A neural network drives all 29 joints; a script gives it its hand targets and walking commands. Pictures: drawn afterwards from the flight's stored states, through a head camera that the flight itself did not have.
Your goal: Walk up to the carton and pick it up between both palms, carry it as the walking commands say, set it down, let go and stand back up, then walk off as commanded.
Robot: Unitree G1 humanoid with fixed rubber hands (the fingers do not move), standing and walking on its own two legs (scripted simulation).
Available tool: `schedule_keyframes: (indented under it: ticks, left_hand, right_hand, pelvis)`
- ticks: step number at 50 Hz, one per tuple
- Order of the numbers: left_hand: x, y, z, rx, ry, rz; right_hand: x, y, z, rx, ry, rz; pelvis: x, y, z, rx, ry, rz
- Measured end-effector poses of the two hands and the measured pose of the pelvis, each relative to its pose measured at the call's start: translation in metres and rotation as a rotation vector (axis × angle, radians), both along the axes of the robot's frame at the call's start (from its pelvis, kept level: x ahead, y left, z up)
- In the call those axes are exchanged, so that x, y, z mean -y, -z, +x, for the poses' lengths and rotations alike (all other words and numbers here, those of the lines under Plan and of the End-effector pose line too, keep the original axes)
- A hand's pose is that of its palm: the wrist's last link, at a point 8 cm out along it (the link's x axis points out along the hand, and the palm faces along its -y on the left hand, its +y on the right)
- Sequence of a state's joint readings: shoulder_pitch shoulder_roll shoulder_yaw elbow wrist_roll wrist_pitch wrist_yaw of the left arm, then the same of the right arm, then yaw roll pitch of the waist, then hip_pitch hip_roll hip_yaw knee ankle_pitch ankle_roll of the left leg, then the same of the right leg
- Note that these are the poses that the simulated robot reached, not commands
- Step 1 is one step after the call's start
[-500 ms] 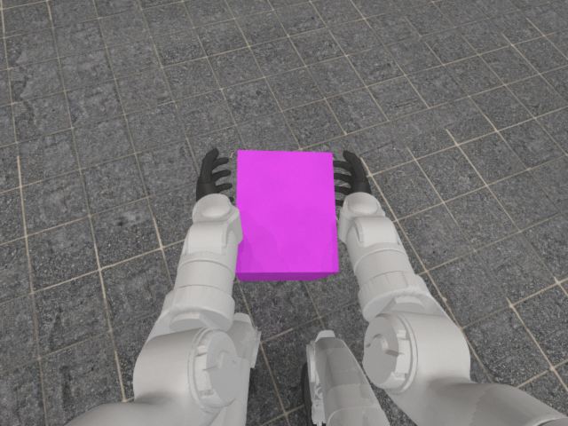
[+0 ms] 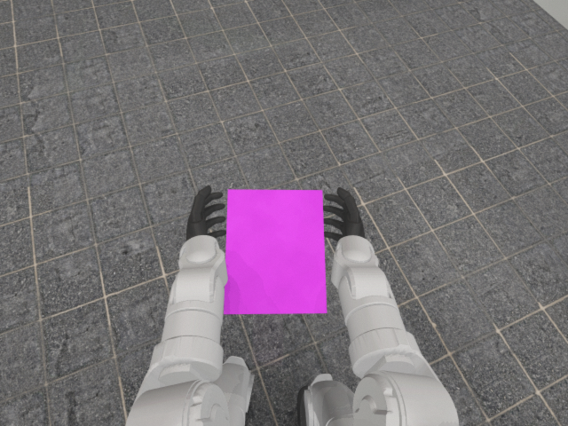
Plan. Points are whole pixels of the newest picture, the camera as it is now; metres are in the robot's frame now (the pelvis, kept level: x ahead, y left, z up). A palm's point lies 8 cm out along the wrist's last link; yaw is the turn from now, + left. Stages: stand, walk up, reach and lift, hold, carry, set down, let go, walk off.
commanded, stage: reach and lift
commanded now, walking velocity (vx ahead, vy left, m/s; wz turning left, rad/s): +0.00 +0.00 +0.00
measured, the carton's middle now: (274, 256) +0.36 +0.04 -0.11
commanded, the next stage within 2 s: none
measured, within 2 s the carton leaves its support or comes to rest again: neither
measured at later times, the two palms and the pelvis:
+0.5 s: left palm (188, 226) +0.33 +0.15 +0.05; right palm (364, 231) +0.34 -0.08 +0.04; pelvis +0.01 +0.00 +0.03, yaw +0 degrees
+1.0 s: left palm (186, 219) +0.32 +0.14 +0.09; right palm (378, 227) +0.33 -0.08 +0.08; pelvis +0.01 +0.01 +0.03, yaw +0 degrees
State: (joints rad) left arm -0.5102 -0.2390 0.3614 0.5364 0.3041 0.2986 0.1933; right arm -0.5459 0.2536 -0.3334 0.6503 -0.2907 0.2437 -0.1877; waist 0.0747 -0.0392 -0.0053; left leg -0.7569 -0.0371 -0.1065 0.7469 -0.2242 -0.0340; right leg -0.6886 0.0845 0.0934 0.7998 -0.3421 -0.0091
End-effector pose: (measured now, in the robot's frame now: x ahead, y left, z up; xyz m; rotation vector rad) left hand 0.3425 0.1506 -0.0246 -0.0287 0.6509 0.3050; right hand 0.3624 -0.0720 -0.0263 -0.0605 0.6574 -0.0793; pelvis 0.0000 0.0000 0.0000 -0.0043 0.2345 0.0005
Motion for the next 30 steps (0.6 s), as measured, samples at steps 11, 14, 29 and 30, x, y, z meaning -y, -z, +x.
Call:
schedule_keyframes:
  ticks: [11, 14, 29, 30]
  left_hand:
    - [0.009, -0.041, 0.001, -0.013, 0.079, 0.022]
    - [0.008, -0.048, -0.002, -0.017, 0.08, 0.023]
    - [0.0, -0.091, -0.017, 0.018, 0.045, 0.001]
    - [0.0, -0.094, -0.018, 0.018, 0.047, 0.002]
  right_hand:
    - [0.013, -0.033, -0.011, -0.018, 0.0, -0.001]
    - [0.013, -0.037, -0.015, -0.027, -0.012, -0.005]
    - [0.003, -0.086, -0.02, -0.006, -0.045, -0.037]
    - [0.004, -0.089, -0.02, -0.005, -0.043, -0.038]
  pelvis:
    - [-0.004, -0.02, 0.008, 0.111, 0.014, 0.009]
    - [-0.004, -0.023, 0.008, 0.141, 0.016, 0.011]
    - [-0.003, -0.033, 0.006, 0.267, -0.006, 0.009]
    - [-0.004, -0.033, 0.007, 0.276, -0.005, 0.009]
